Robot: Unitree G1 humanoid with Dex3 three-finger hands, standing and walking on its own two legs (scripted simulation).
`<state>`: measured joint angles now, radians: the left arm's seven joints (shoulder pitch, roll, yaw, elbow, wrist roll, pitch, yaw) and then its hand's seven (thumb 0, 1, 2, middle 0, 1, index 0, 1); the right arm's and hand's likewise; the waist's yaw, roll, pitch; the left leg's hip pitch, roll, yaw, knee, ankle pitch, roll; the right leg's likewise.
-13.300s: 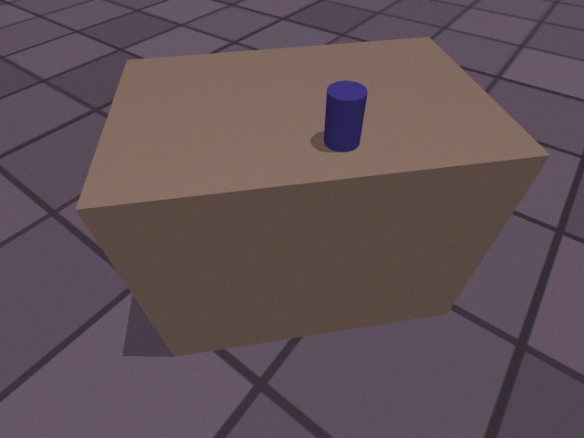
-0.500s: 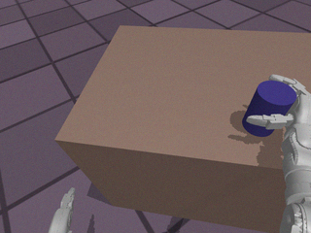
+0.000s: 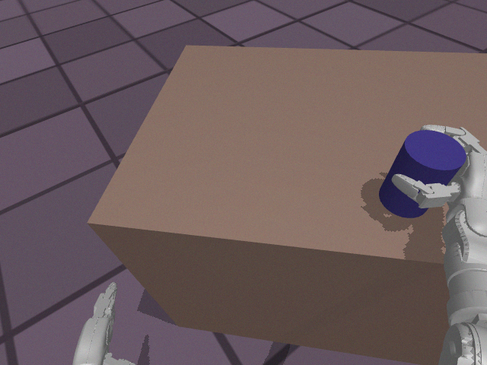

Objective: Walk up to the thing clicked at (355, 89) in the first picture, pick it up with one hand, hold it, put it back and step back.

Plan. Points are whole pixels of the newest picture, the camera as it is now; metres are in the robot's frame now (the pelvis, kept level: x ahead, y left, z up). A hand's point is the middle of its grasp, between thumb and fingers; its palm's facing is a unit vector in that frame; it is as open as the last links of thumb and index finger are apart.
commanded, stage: settle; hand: right
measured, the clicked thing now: (417, 176) +0.44 -0.22 +0.08
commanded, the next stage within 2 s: lift in 0.72 s
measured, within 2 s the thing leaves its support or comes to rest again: leaves its support in 0.04 s
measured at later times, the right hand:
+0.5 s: hand (442, 150) +0.43 -0.23 +0.14, palm faces +0.24 +0.97 +0.02, open 11.2 cm
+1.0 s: hand (439, 137) +0.43 -0.21 +0.17, palm faces +0.21 +0.98 +0.00, open 11.2 cm
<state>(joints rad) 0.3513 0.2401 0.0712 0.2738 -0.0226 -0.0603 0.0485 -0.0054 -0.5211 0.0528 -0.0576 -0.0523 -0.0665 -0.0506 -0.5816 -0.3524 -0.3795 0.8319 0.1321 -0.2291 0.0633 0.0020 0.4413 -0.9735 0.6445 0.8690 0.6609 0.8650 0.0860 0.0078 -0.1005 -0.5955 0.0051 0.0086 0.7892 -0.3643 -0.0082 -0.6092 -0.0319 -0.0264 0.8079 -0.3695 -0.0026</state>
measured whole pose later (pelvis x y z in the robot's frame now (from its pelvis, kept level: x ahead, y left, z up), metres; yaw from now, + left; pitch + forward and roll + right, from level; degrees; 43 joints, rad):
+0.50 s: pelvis +0.00 +0.00 +0.01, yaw +0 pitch +7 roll +0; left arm 0.31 0.24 0.08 0.44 -0.03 -0.08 0.07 0.00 -0.53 0.06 -0.06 -0.05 -0.07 -0.05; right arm -0.62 -0.37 -0.35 0.79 0.15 -0.14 0.05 0.00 0.44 -0.98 0.64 0.87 0.66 0.87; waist 0.06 0.00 -0.08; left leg -0.48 0.01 0.01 0.70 -0.33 -0.01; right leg -0.49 -0.02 -0.03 0.71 -0.33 0.00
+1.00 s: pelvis +0.01 +0.00 +0.02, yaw +0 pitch +5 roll +0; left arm 0.28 0.24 0.08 0.50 -0.04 -0.07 0.07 -0.01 -0.53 0.06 -0.06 -0.06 -0.06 -0.06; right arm -0.59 -0.34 -0.32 0.68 0.17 -0.05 0.06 0.00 0.44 -0.97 0.64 0.88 0.65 0.88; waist 0.04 -0.02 -0.06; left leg -0.41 0.01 0.01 0.63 -0.31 -0.01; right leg -0.42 -0.02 -0.03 0.63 -0.30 0.00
